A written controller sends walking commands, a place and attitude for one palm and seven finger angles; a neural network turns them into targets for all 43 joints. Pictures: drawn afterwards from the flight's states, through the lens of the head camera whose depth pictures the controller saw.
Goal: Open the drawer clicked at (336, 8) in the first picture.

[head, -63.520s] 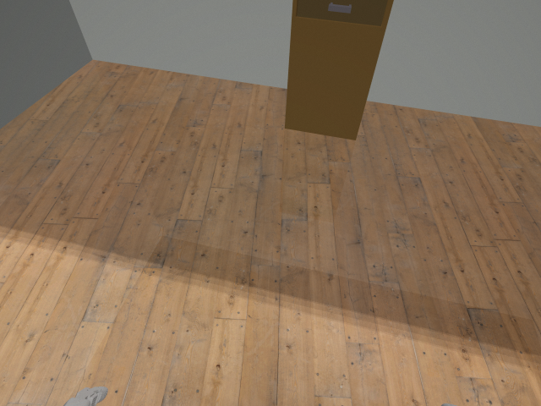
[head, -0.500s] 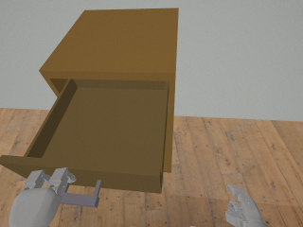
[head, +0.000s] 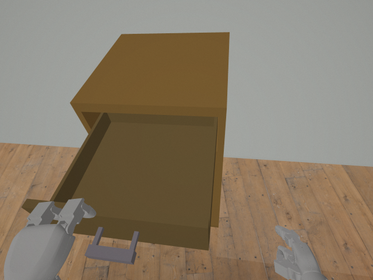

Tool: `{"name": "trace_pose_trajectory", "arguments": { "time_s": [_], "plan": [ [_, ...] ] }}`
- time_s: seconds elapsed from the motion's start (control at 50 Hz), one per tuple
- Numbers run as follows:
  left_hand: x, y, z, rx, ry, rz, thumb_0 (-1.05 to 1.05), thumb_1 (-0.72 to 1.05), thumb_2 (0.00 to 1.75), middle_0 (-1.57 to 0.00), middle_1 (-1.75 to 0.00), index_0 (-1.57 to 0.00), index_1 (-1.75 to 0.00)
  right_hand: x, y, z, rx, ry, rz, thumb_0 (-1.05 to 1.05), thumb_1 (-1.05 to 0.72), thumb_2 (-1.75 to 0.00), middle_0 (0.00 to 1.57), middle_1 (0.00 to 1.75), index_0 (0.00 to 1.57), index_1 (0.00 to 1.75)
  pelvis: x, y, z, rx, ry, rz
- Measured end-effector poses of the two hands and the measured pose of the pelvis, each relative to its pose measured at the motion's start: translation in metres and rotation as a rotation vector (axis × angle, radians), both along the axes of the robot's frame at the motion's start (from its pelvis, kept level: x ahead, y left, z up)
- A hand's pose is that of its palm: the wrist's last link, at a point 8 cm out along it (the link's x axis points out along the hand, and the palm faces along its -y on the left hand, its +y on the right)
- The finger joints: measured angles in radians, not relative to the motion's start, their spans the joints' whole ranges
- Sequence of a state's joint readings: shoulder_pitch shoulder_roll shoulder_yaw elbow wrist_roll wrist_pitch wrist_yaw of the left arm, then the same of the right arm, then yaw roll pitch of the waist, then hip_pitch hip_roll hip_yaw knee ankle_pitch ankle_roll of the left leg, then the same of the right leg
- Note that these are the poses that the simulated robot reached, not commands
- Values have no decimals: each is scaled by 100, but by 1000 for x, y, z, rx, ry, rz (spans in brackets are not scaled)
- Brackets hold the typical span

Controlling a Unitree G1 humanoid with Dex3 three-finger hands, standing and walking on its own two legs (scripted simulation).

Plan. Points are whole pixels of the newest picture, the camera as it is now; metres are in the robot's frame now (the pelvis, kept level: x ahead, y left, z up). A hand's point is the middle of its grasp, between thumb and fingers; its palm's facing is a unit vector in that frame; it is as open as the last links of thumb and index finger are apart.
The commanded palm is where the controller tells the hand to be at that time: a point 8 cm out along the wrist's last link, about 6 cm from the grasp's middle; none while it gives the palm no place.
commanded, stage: lift the hand off the handle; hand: left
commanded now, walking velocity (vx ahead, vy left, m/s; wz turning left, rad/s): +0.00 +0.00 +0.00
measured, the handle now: (114, 243) +0.19 +0.20 -0.02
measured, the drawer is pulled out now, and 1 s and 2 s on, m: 0.30 0.30 0.30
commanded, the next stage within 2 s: draw the hand back to the body in 0.44 s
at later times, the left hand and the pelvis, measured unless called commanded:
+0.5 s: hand (50, 246) +0.14 +0.23 +0.13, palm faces +0.06 -0.13 -0.99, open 13.9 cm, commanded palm +0.11 +0.22 +0.18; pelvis +0.00 +0.00 +0.02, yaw +1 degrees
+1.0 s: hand (39, 235) +0.15 +0.25 +0.14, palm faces +0.04 -0.10 -0.99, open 13.9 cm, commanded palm +0.12 +0.25 +0.19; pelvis +0.00 +0.01 +0.03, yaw +1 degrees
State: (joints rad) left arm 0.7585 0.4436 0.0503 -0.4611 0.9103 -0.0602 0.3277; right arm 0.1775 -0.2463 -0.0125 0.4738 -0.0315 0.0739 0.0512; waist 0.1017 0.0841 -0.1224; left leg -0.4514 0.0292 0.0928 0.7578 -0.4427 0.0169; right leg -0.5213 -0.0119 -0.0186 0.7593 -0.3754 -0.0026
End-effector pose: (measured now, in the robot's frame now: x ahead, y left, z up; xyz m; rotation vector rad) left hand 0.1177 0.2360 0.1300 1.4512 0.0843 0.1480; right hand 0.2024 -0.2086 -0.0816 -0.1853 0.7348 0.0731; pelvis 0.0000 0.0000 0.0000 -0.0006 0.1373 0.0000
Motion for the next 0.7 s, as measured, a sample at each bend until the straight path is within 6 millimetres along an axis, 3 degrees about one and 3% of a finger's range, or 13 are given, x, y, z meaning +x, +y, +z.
{"name": "trace_pose_trajectory", "arguments": {
  "time_s": [0.4, 0.6, 0.7],
  "plan": [
    [1, -5, 55, -8, -49, -35, 0, -49, 30, -32, -120, -31, -120, 2, 12, 22, 22, -37, 21, 2, -90, -90, 20, 30, 20, 30, -1, 6, 18, -9, -89, 11],
    [-5, 1, 46, -16, 16, -22, 0, -49, 30, -32, -120, -31, -120, 6, 14, 29, -5, -35, 54, 2, -90, -90, 20, 30, 20, 30, -4, 4, 22, -11, -107, 16],
    [0, 6, 51, 4, -2, -37, 0, -49, 30, -32, -120, -32, -120, 6, 14, 29, -18, -25, 52, 2, -90, -90, 20, 30, 20, 30, -4, 4, 23, -12, -111, 18]
  ]
}}
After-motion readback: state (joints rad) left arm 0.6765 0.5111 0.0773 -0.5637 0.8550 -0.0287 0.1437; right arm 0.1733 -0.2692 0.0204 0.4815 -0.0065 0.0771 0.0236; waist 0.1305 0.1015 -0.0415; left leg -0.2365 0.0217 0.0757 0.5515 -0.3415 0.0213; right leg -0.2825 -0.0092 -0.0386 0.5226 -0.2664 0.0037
